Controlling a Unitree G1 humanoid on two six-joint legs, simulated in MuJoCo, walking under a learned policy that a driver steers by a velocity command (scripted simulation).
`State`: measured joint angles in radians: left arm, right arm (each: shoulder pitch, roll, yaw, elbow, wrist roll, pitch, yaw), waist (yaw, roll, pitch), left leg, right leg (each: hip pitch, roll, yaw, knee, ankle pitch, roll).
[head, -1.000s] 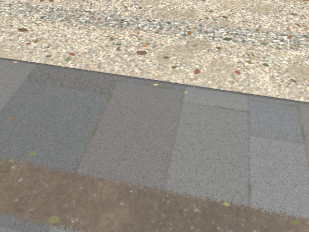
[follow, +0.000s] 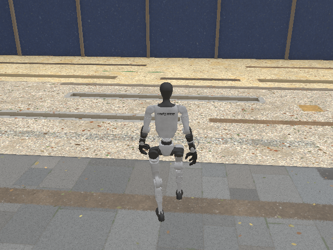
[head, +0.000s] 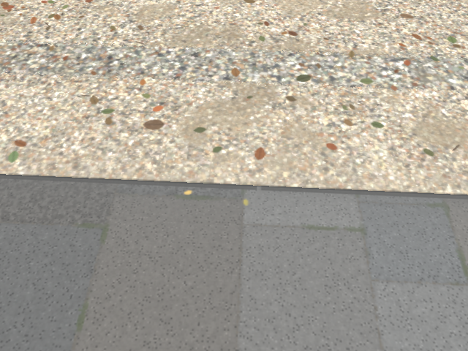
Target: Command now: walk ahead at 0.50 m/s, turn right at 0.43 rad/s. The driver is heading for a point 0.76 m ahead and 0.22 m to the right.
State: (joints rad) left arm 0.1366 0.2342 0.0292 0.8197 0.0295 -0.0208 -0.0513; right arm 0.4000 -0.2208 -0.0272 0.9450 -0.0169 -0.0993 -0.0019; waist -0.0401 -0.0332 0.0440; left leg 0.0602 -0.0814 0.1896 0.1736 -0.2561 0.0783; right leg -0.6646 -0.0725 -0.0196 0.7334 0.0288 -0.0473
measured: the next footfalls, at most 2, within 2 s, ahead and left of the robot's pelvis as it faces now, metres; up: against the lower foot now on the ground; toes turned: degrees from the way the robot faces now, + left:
right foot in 0.14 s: +0.25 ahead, -0.08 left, +0.00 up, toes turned -9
left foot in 0.66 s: +0.60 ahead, +0.00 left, +0.00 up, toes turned -24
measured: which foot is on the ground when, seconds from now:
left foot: down 0.00-0.16, up 0.18-0.64, down 0.66-1.00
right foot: up 0.00-0.12, down 0.14-0.68, up 0.70-1.00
